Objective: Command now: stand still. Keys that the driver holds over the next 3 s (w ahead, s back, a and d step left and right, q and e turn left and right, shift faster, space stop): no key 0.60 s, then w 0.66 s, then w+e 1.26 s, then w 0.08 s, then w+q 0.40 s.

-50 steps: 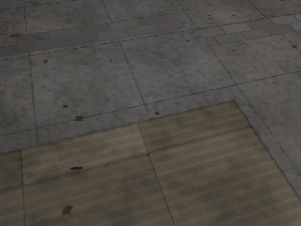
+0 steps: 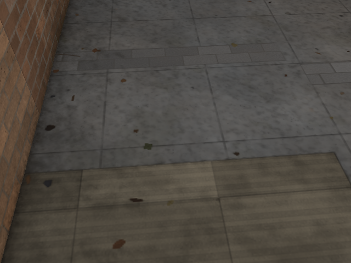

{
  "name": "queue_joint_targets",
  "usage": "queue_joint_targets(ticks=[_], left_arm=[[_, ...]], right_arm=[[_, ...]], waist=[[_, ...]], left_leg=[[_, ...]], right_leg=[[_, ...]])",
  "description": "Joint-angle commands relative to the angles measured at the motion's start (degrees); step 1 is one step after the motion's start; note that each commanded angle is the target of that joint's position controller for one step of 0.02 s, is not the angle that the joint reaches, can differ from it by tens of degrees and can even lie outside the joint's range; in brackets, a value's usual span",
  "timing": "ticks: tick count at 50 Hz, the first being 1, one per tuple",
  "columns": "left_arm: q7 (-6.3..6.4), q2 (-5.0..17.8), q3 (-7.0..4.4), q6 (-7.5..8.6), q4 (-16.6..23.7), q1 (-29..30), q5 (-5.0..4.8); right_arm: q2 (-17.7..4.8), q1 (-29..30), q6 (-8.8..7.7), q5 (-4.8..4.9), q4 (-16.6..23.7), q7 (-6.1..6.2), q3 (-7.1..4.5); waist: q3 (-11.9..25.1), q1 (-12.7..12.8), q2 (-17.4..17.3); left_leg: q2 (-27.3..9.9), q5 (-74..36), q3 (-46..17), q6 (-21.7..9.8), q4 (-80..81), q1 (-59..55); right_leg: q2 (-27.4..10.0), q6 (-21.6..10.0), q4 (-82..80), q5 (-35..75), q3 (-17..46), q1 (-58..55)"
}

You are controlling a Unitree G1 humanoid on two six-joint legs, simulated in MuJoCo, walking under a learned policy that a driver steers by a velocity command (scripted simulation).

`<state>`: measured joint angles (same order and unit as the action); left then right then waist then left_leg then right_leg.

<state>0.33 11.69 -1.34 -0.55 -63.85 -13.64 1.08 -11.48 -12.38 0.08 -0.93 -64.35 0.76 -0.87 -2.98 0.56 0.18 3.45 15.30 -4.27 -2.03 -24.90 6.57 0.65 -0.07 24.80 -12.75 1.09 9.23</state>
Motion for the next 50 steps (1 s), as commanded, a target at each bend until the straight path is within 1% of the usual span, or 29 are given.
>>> queue_joint_targets(ticks=[1,13,30,31,32,33,34,35,36,37,38,39,40,41,42,43,44,45,46,47,48,49,50], left_arm=[[0.27,4.8,-0.6,0.32,0.3,-2.0,-0.01],[0.61,3.6,-0.04,0.44,-1.4,-2.6,-0.03],[0.85,2.3,0.31,0.63,-2.0,-4.0,-0.03],[0.84,2.3,0.28,0.58,-2.0,-4.3,0.08],[0.81,3.0,-0.06,0.41,-1.8,-4.5,0.19],[0.76,3.9,-0.52,0.16,-1.3,-4.7,0.25],[0.69,4.3,-0.79,-0.1,-0.7,-5.0,0.44],[0.64,4.2,-0.89,-0.17,-0.1,-5.7,0.54],[0.68,3.7,-0.85,-0.04,0.2,-7.1,0.5],[0.73,3.4,-0.96,0.18,-0.2,-9.5,0.46],[0.77,4.1,-1.3,0.47,-0.8,-12.7,0.45],[0.79,6.0,-2.02,0.71,-1.8,-15.8,0.67],[0.82,7.4,-2.73,0.78,-1.9,-15.9,0.92],[0.66,7.6,-2.92,0.92,-1.0,-14.5,1.09],[0.51,7.7,-2.99,1.09,-0.1,-12.4,1.2],[0.41,7.6,-3.03,1.18,0.7,-10.2,1.02],[0.39,7.1,-3.06,1.3,1.8,-6.9,0.36],[0.46,6.5,-3.06,1.42,2.7,-3.8,-0.21],[0.52,5.0,-2.8,1.93,4.1,-2.0,-0.28],[0.11,0.3,-1.64,2.92,5.7,-1.1,-0.18],[-0.38,1.5,-2.09,3.56,7.6,-0.8,0.26],[-0.86,3.9,-2.58,3.63,7.8,1.4,1.61],[-1.41,2.1,-2.15,4.1,7.3,0.7,1.28]], right_arm=[[-5.7,-1.6,-0.41,-0.03,0.6,0.23,-0.78],[-4.1,-4.1,-0.33,-0.12,-1.3,0.45,-0.5],[-2.7,-6.1,-0.22,-0.1,-2.1,0.6,-0.45],[-2.7,-6.5,-0.17,-0.22,-2.2,0.59,-0.5],[-3.4,-6.7,-0.01,-0.36,-2.0,0.58,-0.84],[-4.3,-6.8,0.24,-0.46,-1.4,0.53,-1.3],[-4.5,-6.9,0.45,-0.59,-0.6,0.43,-1.53],[-4.2,-6.9,0.44,-0.71,0.3,0.35,-1.57],[-3.3,-6.4,0.18,-0.7,1.2,0.32,-1.42],[-2.0,-5.7,-0.23,-0.78,2.0,0.33,-1.09],[-1.2,-4.2,-0.82,-0.87,3.1,0.14,-0.95],[-0.1,-2.9,-1.47,-1.13,4.1,-0.27,-0.83],[-0.8,-1.0,-2.07,-1.81,5.3,-0.58,-0.98],[-2.0,0.6,-2.51,-1.9,6.4,-0.95,-1.34],[-2.1,0.3,-2.81,-1.58,6.9,-1.33,-1.46],[-1.5,-1.5,-3.08,-1.21,6.9,-1.63,-1.39],[-0.3,-5.5,-3.49,-0.68,5.9,-1.72,-1.18],[0.6,-11.8,-3.79,-0.02,3.4,-1.46,-1.28],[-0.8,-17.9,-4.14,-0.12,1.3,-0.91,-1.86],[-5.5,-25.1,-4.84,-1.05,-0.1,-0.19,-2.94],[-10.6,-30.5,-4.16,-1.06,-1.7,-0.22,-4.06],[-7.8,-25.8,-3.61,-1.13,-0.6,-0.02,-3.38],[-6.3,-20.5,-4.01,-0.97,1.5,-0.33,-2.82]], waist=[[-1.0,0.1,-0.7],[-1.5,-0.2,-0.4],[-1.8,-0.4,-0.2],[-0.9,-0.5,-0.3],[-1.2,-0.5,-0.3],[-1.8,-0.5,-0.4],[-3.3,-0.5,-0.3],[-5.5,-0.3,0.1],[-6.8,0.3,0.7],[-7.3,1.1,2.0],[-6.8,2.4,4.0],[-5.6,3.3,8.3],[-6.2,3.6,9.5],[-6.3,3.2,8.2],[-6.1,1.9,7.7],[-6.2,0.3,8.1],[-6.3,-2.3,8.3],[-5.8,-5.7,7.3],[-5.1,-8.1,3.5],[-2.0,-10.2,-10.2],[-2.3,-9.8,-15.3],[-6.9,-7.1,-5.9],[-8.1,-4.9,-3.7]], left_leg=[[-7.2,-7.4,-6.1,-1.3,5.5,4.9],[-6.8,-7.1,-5.4,-1.2,5.0,5.0],[-6.6,-6.6,-4.7,-0.9,4.4,5.1],[-6.1,-2.1,-4.5,-1.1,4.5,5.1],[-5.2,4.7,-4.2,-1.7,3.9,6.2],[-4.1,14.4,-4.0,-2.8,2.5,8.1],[-3.7,22.6,-4.5,-4.0,1.5,10.9],[-3.8,27.2,-5.2,-4.8,0.4,13.9],[-4.1,28.1,-5.7,-5.2,-1.4,16.7],[-3.6,25.9,-4.8,-5.0,-3.7,19.7],[-2.4,20.8,-2.3,-4.4,-7.7,22.9],[-0.4,13.2,2.7,-3.5,-14.6,24.7],[-1.0,9.2,5.8,-3.1,-19.0,24.9],[-2.3,10.4,5.4,-3.1,-21.4,24.2],[-2.8,11.8,5.2,-3.3,-21.3,22.3],[-2.9,12.0,5.6,-3.5,-18.0,18.2],[-2.1,8.1,7.1,-3.7,-11.6,9.1],[0.0,4.0,8.6,-3.6,-5.4,-2.9],[-0.8,4.3,5.1,-3.5,-1.2,-12.9],[-14.2,17.0,-15.2,-5.0,9.8,-19.3],[-25.8,23.5,-35.5,-9.1,16.3,-18.2],[-25.0,23.4,-33.1,-9.9,15.1,-13.1],[-22.1,18.2,-27.2,-9.5,14.8,-9.9]], right_leg=[[-5.0,-1.8,-2.8,6.0,4.2,-1.3],[-5.1,-1.8,-2.9,5.5,4.4,-0.4],[-5.1,-2.1,-3.1,4.9,4.8,0.6],[-4.5,-2.3,-3.1,0.6,4.5,0.5],[-3.5,-2.8,-2.3,-5.9,4.2,1.2],[-2.4,-3.9,-0.9,-15.4,3.9,2.7],[-2.1,-5.0,-0.3,-23.7,4.7,4.9],[-2.6,-6.1,-0.1,-28.7,6.3,6.7],[-3.7,-7.3,-0.4,-30.9,8.8,6.7],[-5.4,-8.4,-1.7,-31.5,12.1,5.0],[-8.4,-10.1,-5.0,-32.2,17.5,1.4],[-13.2,-12.6,-10.4,-34.4,25.2,-1.7],[-16.8,-14.1,-13.4,-35.1,29.7,-0.3],[-17.6,-14.7,-14.3,-35.2,30.7,2.7],[-17.3,-14.4,-14.0,-34.2,29.6,5.3],[-16.0,-13.4,-13.1,-32.3,26.4,8.7],[-13.3,-11.5,-11.5,-28.9,21.2,15.0],[-9.6,-9.6,-8.0,-26.1,15.6,22.3],[-6.0,-8.0,-0.9,-22.4,10.7,29.2],[0.5,-5.4,19.6,-17.3,0.7,34.5],[3.2,-5.1,31.6,-19.7,-3.2,41.6],[-1.1,-5.7,38.4,-15.6,-0.5,42.7],[-2.9,-5.7,40.1,-9.9,0.2,42.2]])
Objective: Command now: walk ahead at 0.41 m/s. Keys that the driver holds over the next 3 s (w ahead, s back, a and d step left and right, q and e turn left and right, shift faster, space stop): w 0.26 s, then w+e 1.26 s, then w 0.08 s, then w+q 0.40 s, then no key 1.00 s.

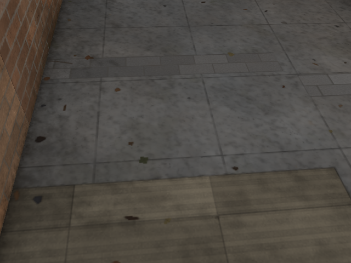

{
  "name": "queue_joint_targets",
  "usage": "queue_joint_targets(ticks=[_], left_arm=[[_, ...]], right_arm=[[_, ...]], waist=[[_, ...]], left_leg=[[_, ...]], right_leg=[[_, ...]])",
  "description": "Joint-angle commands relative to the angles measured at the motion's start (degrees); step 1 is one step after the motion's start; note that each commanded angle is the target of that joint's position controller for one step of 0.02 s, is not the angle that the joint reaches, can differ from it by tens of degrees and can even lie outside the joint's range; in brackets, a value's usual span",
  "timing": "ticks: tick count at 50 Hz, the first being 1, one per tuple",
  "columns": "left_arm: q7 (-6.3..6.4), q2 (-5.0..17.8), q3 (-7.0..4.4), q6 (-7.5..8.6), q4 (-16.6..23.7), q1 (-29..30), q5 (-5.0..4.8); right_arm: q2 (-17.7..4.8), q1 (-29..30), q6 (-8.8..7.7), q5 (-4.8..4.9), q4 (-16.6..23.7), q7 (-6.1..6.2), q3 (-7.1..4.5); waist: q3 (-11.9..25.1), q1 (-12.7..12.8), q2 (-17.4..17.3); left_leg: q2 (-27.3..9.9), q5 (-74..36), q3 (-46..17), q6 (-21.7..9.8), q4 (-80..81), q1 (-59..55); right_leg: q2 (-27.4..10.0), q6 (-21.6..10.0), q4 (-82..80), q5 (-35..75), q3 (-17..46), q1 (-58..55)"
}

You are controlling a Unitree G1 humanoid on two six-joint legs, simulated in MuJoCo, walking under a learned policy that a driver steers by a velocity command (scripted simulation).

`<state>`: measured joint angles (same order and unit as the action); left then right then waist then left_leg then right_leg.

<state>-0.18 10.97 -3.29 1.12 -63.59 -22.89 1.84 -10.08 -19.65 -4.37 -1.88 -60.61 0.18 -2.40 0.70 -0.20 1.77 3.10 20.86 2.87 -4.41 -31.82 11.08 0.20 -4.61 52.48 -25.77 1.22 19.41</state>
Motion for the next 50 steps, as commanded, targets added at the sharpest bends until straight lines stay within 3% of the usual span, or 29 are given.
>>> queue_joint_targets(ticks=[1,3,5,11,14,16,17,18,19,20,21,22,23,25,27,29,33,35,38,40,41,43,44,45,46,47,48,49,50], left_arm=[[-1.12,1.8,0.02,2.83,6.4,9.1,0.21],[-1.46,2.2,-0.24,2.36,5.4,8.1,0.87],[-1.6,2.0,-0.21,1.69,6.2,10.0,0.54],[-1.62,-0.1,1.86,1.52,12.7,26.3,-1.01],[-1.07,2.6,1.17,1.58,11.6,20.6,-1.21],[-0.54,5.1,-0.19,2.32,7.2,7.1,-1.5],[-0.17,6.4,-0.98,2.57,4.9,0.3,-1.09],[0.01,10.9,-2.2,2.67,4.1,-6.2,0.22],[-0.52,12.5,-2.62,1.73,4.6,-5.2,-0.41],[-0.96,11.1,-2.47,1.52,5.7,1.9,-1.59],[-0.99,7.7,-1.59,1.77,7.1,7.2,-1.64],[-0.94,5.3,-1.0,2.19,6.9,8.6,-1.17],[-0.46,4.2,-0.48,2.86,6.7,8.3,-1.03],[0.23,4.0,-0.11,4.0,6.0,6.5,-1.28],[0.54,5.9,-0.36,4.41,6.1,4.0,-1.4],[0.66,7.0,-0.45,4.24,6.4,1.5,-1.59],[0.54,7.0,-0.5,3.41,6.3,-4.6,-1.81],[0.83,7.5,-0.76,3.12,6.5,-6.3,-1.52],[1.2,8.4,-1.05,2.76,7.1,-7.5,-0.91],[1.46,9.8,-1.42,2.74,7.8,-6.7,-0.78],[1.62,10.3,-1.63,2.78,8.4,-5.1,-0.75],[1.2,11.9,-2.12,3.29,9.6,-1.8,-0.8],[0.8,11.0,-2.04,3.83,10.1,-1.5,-1.34],[0.62,6.8,-1.02,4.24,12.6,-2.3,-1.88],[0.86,4.3,-0.86,3.6,13.8,-9.6,-3.65],[1.78,10.0,-1.6,2.39,12.0,-8.1,-1.91],[1.11,9.8,-1.78,2.17,12.5,-2.4,-0.97],[0.48,8.1,-1.6,2.1,13.3,0.1,-0.76],[-0.22,7.9,-1.7,1.66,13.7,2.0,0.48]], right_arm=[[-6.6,-10.1,-0.04,0.09,-1.2,0.12,-0.85],[-3.8,-8.8,-1.07,0.4,-1.1,0.24,0.29],[-3.2,-12.4,-1.49,0.46,-2.7,0.34,0.78],[-4.0,-14.2,-1.26,0.77,-3.3,1.24,1.67],[-6.0,-13.3,-1.96,0.6,-3.6,1.2,1.45],[-7.7,-11.8,-2.04,0.85,-3.6,1.33,0.78],[-8.0,-11.2,-2.08,1.12,-3.3,1.19,0.51],[-5.3,-12.1,-1.95,0.7,-1.8,0.95,0.86],[-1.8,-17.2,-1.79,1.8,-1.3,-0.19,0.7],[-5.6,-10.6,-1.86,0.39,0.8,-0.31,0.19],[-6.5,-3.3,-2.35,0.2,3.4,-0.63,-0.16],[-5.6,-1.1,-2.67,0.24,4.3,-0.66,-0.2],[-5.3,-0.3,-2.14,-0.23,5.2,-0.53,-0.37],[-3.9,-0.8,-0.55,-0.57,6.2,-0.39,-0.33],[-3.7,1.3,0.52,-0.65,7.6,-0.44,-0.39],[-4.3,7.3,1.11,-0.67,10.2,-0.51,-0.47],[-4.6,18.9,1.56,-0.3,14.7,-1.27,-0.31],[-4.8,23.0,1.4,0.46,16.1,-1.5,0.02],[-5.5,27.8,0.96,0.72,18.4,-1.65,0.45],[-6.2,28.4,0.31,0.89,19.6,-1.33,0.72],[-7.1,26.4,-0.06,1.0,19.4,-1.12,0.58],[-9.9,15.8,-1.0,1.15,16.6,-0.22,-0.37],[-11.9,7.9,-2.03,0.74,14.9,0.33,-1.14],[-16.9,-1.3,-2.26,-0.52,14.7,1.34,-2.21],[-19.9,0.9,-1.09,-1.18,15.0,1.17,-2.85],[-13.4,5.3,-0.23,-0.64,15.7,0.88,-2.11],[-8.7,8.1,-0.26,-0.02,16.2,0.77,-0.88],[-7.6,9.0,-0.44,-0.23,15.7,0.64,-0.46],[-7.4,7.7,-0.86,-0.29,14.9,0.87,-0.44]], waist=[[-11.6,-2.5,-5.4],[-9.5,-0.5,-6.2],[-7.9,-0.2,-7.6],[-9.6,-2.2,-8.3],[-5.6,1.2,-8.8],[1.0,7.2,-8.4],[4.3,10.1,-7.4],[9.4,11.1,0.0],[14.7,6.5,11.0],[6.9,5.2,2.9],[-0.8,4.3,0.0],[-4.3,1.9,-3.9],[-5.0,0.2,-4.2],[-4.0,-1.9,-2.1],[-3.9,-2.1,-1.1],[-5.3,-0.9,-0.4],[-5.5,3.3,1.1],[-5.2,4.6,1.9],[-5.2,5.9,2.6],[-4.4,5.4,3.7],[-3.7,3.8,3.8],[1.4,-1.1,3.1],[6.7,-4.3,1.2],[15.7,-6.8,-6.2],[21.1,-2.1,-21.4],[13.9,-0.4,-11.4],[6.1,-1.1,-4.7],[2.4,-0.5,-3.1],[0.9,-0.7,-5.3]], left_leg=[[-19.0,4.2,-28.3,-6.3,21.9,-12.9],[-15.0,-15.7,-19.2,-5.1,21.1,-11.1],[-13.0,-33.5,-13.1,-4.6,18.8,-12.6],[-11.5,-41.8,-7.8,-4.6,21.2,-8.6],[-13.2,-59.0,-5.6,-3.8,15.0,-10.8],[-13.0,-65.4,-3.1,-2.7,-0.9,-12.7],[-11.7,-57.6,-1.7,-2.3,-11.9,-8.0],[-8.2,-31.9,0.9,-1.8,-30.8,1.9],[2.5,7.9,-1.7,0.3,-50.9,20.5],[-1.8,3.1,-6.0,-1.2,-51.4,28.6],[-4.4,-2.5,-5.9,-1.2,-47.8,29.6],[-6.1,-5.2,-6.0,-0.8,-43.1,26.3],[-7.3,-5.7,-6.4,0.2,-39.5,22.9],[-7.5,-5.4,-5.9,2.0,-34.6,19.2],[-7.3,-6.5,-4.3,3.6,-30.2,19.9],[-7.4,-10.7,-3.1,5.1,-24.7,22.7],[-6.4,-19.6,-2.6,6.2,-13.9,25.9],[-5.3,-21.0,-2.7,6.3,-10.5,26.3],[-3.9,-19.3,-2.8,6.2,-5.7,26.6],[-3.4,-17.3,-3.9,5.4,-1.7,23.8],[-2.8,-15.6,-4.2,4.8,1.0,19.6],[0.0,-13.5,-3.2,2.7,6.5,3.2],[-4.2,-16.9,-6.3,0.6,8.2,-9.6],[-19.1,-10.4,-19.9,-1.7,7.7,-23.3],[-30.0,-8.1,-43.7,-9.2,13.6,-32.5],[-27.8,0.0,-41.4,-8.2,14.2,-25.4],[-23.8,-1.5,-31.0,-6.4,15.4,-17.0],[-21.2,-7.6,-23.9,-5.2,17.2,-11.7],[-19.1,-11.6,-18.5,-4.2,18.1,-8.7]], right_leg=[[-3.7,-0.7,12.5,6.9,-0.4,30.2],[-3.9,0.2,11.5,11.5,-1.9,25.9],[-2.3,0.7,10.0,13.1,-4.5,25.0],[1.2,0.9,-11.9,20.3,-9.5,16.2],[4.1,-2.3,-16.3,19.2,-10.5,4.1],[6.3,-4.7,-20.8,19.6,-9.7,-9.0],[4.0,-5.9,-23.7,19.6,-7.1,-18.8],[-9.3,-9.1,-24.3,11.4,10.1,-28.5],[-21.8,-19.2,-33.9,7.7,42.6,-38.8],[-19.2,-18.3,-38.7,-4.2,41.2,-32.5],[-17.7,-16.6,-40.4,-2.6,33.2,-23.4],[-15.5,-14.6,-41.8,5.8,28.3,-15.7],[-13.0,-13.1,-41.6,13.9,24.0,-10.9],[-9.8,-11.9,-41.6,22.6,18.7,-7.3],[-8.2,-11.9,-41.9,26.5,15.6,-5.9],[-7.2,-11.2,-42.6,28.1,14.8,-5.6],[-6.1,-7.7,-41.3,33.9,15.1,-10.5],[-6.1,-6.9,-40.1,35.6,16.0,-13.8],[-6.8,-7.3,-37.7,39.8,17.6,-18.9],[-7.3,-7.3,-34.7,42.9,18.5,-21.1],[-7.3,-6.5,-32.8,45.1,18.8,-20.6],[-4.9,-4.1,-22.8,54.6,17.9,-17.5],[-1.7,-2.5,-12.9,49.5,15.7,-12.3],[1.7,-1.9,2.1,27.6,11.6,-3.9],[9.3,-0.1,14.8,-8.4,5.9,11.9],[3.0,-0.6,19.1,-3.1,5.3,16.6],[1.2,0.0,17.8,3.3,4.8,16.3],[-0.4,0.6,16.1,6.4,4.3,15.5],[-1.6,1.1,14.3,7.7,3.9,14.6]])
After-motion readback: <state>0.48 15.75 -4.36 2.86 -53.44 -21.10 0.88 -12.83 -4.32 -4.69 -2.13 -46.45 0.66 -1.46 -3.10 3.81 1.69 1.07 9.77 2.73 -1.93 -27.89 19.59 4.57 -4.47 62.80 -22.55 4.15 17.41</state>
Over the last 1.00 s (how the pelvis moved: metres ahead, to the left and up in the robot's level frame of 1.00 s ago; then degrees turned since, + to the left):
0.08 0.03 -0.01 0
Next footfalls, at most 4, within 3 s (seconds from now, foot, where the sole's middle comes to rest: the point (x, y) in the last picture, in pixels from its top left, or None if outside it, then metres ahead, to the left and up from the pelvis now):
0.36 right None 0.33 -0.06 -0.77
0.88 left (160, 229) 0.67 0.06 -0.77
1.40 right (233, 201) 0.80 -0.25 -0.77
1.98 left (246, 142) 1.14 -0.36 -0.77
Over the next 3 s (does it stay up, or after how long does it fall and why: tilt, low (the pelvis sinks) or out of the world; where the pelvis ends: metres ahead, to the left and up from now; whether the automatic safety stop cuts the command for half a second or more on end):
stays up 1.15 -0.44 0.01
